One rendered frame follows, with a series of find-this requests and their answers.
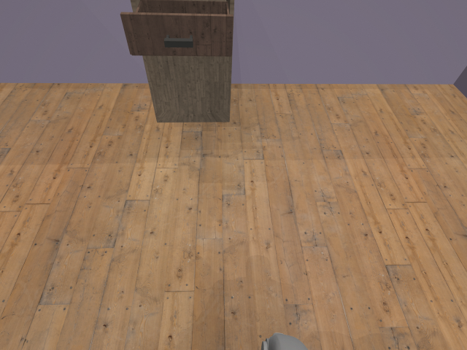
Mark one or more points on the robot right thigh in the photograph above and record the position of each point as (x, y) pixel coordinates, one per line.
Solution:
(282, 342)

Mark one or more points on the drawer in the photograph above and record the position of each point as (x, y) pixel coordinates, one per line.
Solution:
(208, 21)

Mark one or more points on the cabinet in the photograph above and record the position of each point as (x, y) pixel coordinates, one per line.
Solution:
(190, 89)

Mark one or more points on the handle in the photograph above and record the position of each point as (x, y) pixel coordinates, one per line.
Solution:
(178, 42)

